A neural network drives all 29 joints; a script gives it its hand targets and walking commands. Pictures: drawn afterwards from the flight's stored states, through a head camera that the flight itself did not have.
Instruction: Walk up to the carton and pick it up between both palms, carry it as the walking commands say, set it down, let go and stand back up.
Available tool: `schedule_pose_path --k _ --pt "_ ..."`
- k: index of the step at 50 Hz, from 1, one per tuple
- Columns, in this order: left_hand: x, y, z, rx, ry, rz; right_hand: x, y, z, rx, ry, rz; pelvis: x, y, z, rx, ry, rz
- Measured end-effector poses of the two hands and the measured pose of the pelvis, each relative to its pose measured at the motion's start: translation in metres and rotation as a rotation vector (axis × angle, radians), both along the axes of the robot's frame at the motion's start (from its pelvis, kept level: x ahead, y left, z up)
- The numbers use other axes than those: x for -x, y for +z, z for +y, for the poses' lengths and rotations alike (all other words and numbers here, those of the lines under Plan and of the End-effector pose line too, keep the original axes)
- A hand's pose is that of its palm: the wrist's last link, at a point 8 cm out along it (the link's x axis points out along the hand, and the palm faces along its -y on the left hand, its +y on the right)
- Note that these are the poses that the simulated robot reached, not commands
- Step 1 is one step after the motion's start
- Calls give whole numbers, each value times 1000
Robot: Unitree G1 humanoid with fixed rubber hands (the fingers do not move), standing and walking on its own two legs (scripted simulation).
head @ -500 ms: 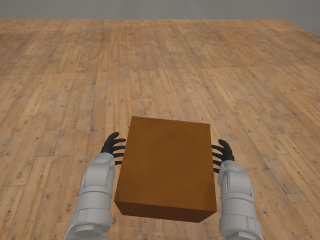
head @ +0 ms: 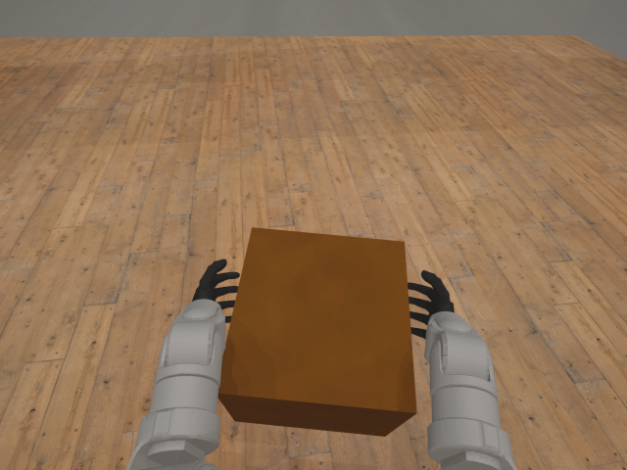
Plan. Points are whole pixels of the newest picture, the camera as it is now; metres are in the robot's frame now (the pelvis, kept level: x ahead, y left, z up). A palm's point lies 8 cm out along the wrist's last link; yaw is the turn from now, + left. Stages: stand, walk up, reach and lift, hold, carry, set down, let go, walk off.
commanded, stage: reach and lift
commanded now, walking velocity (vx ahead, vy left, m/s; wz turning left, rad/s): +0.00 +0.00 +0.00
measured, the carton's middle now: (318, 332) +0.31 +0.00 -0.03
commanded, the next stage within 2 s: hold in 0.68 s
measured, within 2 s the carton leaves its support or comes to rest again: neither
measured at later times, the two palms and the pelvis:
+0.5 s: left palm (212, 321) +0.28 +0.14 +0.04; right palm (448, 328) +0.28 -0.18 +0.04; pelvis +0.00 -0.01 +0.00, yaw +0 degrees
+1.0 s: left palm (206, 330) +0.27 +0.15 +0.04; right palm (448, 336) +0.27 -0.17 +0.04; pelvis -0.01 -0.01 +0.00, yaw +0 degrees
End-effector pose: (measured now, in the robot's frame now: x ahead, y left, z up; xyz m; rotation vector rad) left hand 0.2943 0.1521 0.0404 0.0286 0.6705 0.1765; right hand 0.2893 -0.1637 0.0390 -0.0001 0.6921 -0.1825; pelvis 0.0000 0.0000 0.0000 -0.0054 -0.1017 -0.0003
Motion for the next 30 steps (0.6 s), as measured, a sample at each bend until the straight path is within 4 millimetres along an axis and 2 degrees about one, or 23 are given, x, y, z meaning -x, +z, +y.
schedule_pose_path --k 13,30 --pt "0 -1 -8 0 -42 3 2 -1 -9 18 -5 -1 -4 2 -5 -4 -5 9" --pt "18 -3 -10 4 -25 6 8 -1 -12 30 28 1 -2 1 -16 -6 5 -4"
